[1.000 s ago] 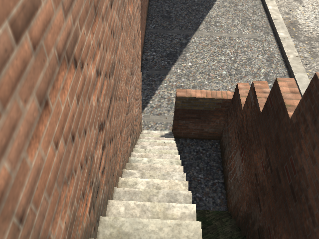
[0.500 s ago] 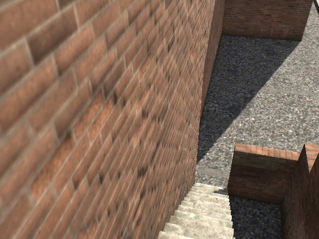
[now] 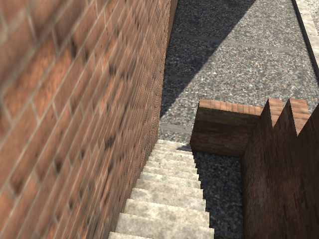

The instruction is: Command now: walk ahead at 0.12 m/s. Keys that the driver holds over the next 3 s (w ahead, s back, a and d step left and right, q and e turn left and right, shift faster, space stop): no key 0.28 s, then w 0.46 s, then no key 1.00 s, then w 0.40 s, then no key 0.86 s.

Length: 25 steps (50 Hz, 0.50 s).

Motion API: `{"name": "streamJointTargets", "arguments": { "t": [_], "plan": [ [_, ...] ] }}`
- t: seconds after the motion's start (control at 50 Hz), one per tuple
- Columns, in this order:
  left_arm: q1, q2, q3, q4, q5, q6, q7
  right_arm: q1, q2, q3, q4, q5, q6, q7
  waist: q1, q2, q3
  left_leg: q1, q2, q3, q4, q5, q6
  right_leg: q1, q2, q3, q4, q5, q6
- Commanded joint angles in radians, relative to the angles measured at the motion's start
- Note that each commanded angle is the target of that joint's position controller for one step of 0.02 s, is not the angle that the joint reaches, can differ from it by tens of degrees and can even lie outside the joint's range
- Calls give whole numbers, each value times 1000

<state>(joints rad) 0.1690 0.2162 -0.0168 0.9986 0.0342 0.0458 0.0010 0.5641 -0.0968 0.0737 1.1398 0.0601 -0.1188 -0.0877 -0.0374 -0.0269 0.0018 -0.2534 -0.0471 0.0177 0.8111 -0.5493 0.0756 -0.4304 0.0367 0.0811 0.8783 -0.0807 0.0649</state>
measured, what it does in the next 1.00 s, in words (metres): goes down: right foot 0.06 m lower, then right foot 0.21 m lower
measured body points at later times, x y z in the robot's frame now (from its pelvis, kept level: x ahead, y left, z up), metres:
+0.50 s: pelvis +0.13 -0.03 -0.14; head +0.20 -0.01 +0.30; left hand +0.30 +0.14 -0.30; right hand -0.07 -0.20 -0.24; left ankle -0.02 +0.07 -0.62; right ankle +0.12 -0.14 -0.90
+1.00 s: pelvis +0.28 -0.01 -0.22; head +0.26 +0.02 +0.23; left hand +0.30 +0.20 -0.39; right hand +0.30 -0.24 -0.36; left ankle +0.38 +0.13 -0.95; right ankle +0.14 -0.13 -0.92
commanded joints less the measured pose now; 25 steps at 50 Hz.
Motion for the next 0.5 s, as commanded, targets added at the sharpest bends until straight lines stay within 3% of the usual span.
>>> {"name": "streamJointTargets", "arguments": {
  "t": [0.02, 0.04, 0.06, 0.08, 0.1, 0.12, 0.14, 0.16, 0.18, 0.2, 0.22, 0.24, 0.26, 0.28, 0.32, 0.34, 0.38, 0.4, 0.42, 0.44, 0.46, 0.48, 0.5],
  "plan": [
    [53, 62, -1, -21, -17, -26, 4, 107, -125, -9, -34, -6, -9, -8, 29, -12, -43, -122, 141, -126, -83, 870, -150, 265, -81, 59, -265, 439, -66],
    [-25, 50, 4, -39, -27, -19, 4, 109, -139, -6, -29, -11, 2, -6, 21, 15, -29, -57, 154, -125, -167, 831, -175, 217, -53, 49, -270, 369, -54],
    [-175, 108, 32, -58, -18, -19, 13, 165, -163, -21, -12, -23, -5, -21, -67, 37, 86, 140, 153, -147, -65, 657, -153, -101, 7, -24, -316, 242, 1],
    [-251, 96, 37, -85, 0, -21, 13, 256, -185, -35, 20, -40, -6, -28, -129, 99, 115, 307, 166, -164, -27, 712, -118, -299, 32, -45, -305, 161, 20],
    [-320, 73, 36, -131, 21, -14, 0, 320, -198, -48, 51, -32, -16, -31, -183, 169, 117, 341, 195, -175, -78, 760, -106, -362, 45, -27, -239, -10, 13],
    [-345, 53, 41, -151, 25, -14, -10, 338, -184, -57, 71, -34, -17, -37, -185, 195, 141, 309, 202, -208, -61, 813, -88, -383, 42, 3, -195, -28, 7],
    [-338, 21, 39, -158, 21, -15, -12, 359, -138, -51, 85, -38, -17, -46, -176, 207, 114, 315, 210, -256, -7, 877, -69, -404, 36, 21, -167, -30, 9],
    [-317, 3, 39, -154, 11, -13, -15, 350, -103, -43, 89, -38, -19, -51, -153, 224, 87, 280, 225, -275, -2, 946, -61, -390, 31, 25, -152, -31, 14],
    [-272, 3, 40, -132, -6, -21, -21, 328, -69, -32, 73, -50, -18, -50, -137, 216, 62, 263, 214, -304, 20, 947, -50, -375, 30, 16, -148, 6, 25],
    [-232, -12, 33, -115, -11, -16, -45, 290, -38, -33, 41, -32, -14, -63, -111, 109, 50, 159, 152, -261, 62, 739, -27, -305, 27, 52, -268, 289, 18],
    [-206, -59, 16, -121, 10, -6, -65, 210, -35, -34, 18, -4, -14, -77, -66, 69, 51, 14, 114, -231, 72, 627, -39, -167, 34, 72, -300, 524, 20],
    [-165, -64, 10, -106, 11, -6, -82, 145, -61, -41, -16, 6, -22, -80, -48, 37, 33, -50, 84, -198, 103, 541, -40, -61, 50, 39, -342, 649, 14],
    [-145, -61, 11, -102, -6, 0, -87, 137, -64, -41, -19, 2, -22, -76, -50, 65, 40, -64, 75, -206, 126, 563, -34, -27, 42, 58, -403, 635, 10],
    [-167, -31, 17, -109, -16, 2, -81, 166, -55, -35, -6, -2, -15, -76, -68, 65, 51, -56, 76, -212, 151, 562, -42, -26, 44, 65, -405, 608, 14],
    [-294, 17, 29, -160, -8, -7, -77, 219, -91, -52, 8, -30, -12, -62, -148, 54, 88, -16, 72, -214, 156, 542, -26, -85, 68, 54, -425, 493, 10],
    [-279, -26, 16, -171, -22, -8, -75, 181, -75, -58, 10, -44, 1, -50, -141, 82, 84, -46, 79, -196, 213, 588, 2, -26, 52, 20, -501, 509, 0],
    [-203, -55, 13, -147, -42, -13, -69, 195, -45, -64, 23, -63, 39, -16, -143, 114, 41, -77, 74, -194, 333, 638, 38, 147, 1, 1, -651, 548, -35],
    [-117, -55, 19, -113, -38, -13, -66, 166, -59, -74, 15, -58, 49, -1, -105, 110, -7, -134, 66, -190, 430, 595, 52, 302, -23, -20, -739, 613, -60],
    [-19, 5, 42, -66, -36, -9, -63, 178, -73, -79, 19, -59, 50, 4, -73, 62, -32, -222, 61, -174, 534, 497, 46, 457, -55, -28, -767, 672, -78],
    [123, 44, 55, -30, -23, -11, -59, 168, -88, -88, 16, -57, 48, 12, 7, 18, -58, -426, 18, -101, 743, 259, 21, 700, -139, 27, -785, 883, -116],
    [353, 132, 82, 26, -3, -13, -57, 63, -131, -110, -36, -25, 32, 15, 128, -93, -167, -849, -39, 62, 1126, -406, -44, 1139, -308, 130, -442, 1414, -240],
    [374, 200, 99, 8, 9, -14, -51, 19, -204, -120, -110, 7, 17, -2, 139, -150, -270, -1112, 29, 101, 1349, -522, -74, 1361, -437, 182, -214, 1523, -349],
    [393, 174, 112, -18, -1, -25, -37, -8, -244, -130, -116, -9, 9, -2, 150, -74, -308, -1132, 78, 53, 1404, -461, -60, 1280, -458, 194, -246, 1394, -380]
  ]
}}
